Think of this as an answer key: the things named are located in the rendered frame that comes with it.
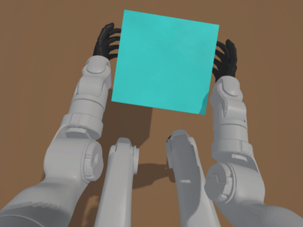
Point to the left robot hand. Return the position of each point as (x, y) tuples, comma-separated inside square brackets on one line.
[(102, 47)]

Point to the right robot upper arm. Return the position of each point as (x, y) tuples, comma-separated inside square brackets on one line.
[(238, 192)]

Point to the robot left forearm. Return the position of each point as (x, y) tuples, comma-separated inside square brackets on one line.
[(84, 119)]

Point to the robot right thigh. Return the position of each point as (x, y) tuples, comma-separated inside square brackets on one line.
[(196, 209)]

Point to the robot left thigh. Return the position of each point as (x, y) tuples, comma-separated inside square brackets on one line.
[(114, 208)]

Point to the right robot hand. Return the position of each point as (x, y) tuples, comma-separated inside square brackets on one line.
[(227, 66)]

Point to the robot right forearm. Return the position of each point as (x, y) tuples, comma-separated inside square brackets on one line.
[(230, 124)]

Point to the left robot upper arm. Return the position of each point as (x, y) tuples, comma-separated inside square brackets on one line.
[(70, 165)]

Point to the robot thigh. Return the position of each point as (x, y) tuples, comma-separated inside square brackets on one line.
[(196, 209), (114, 208)]

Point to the carton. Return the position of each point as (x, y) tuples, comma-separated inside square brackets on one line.
[(164, 62)]

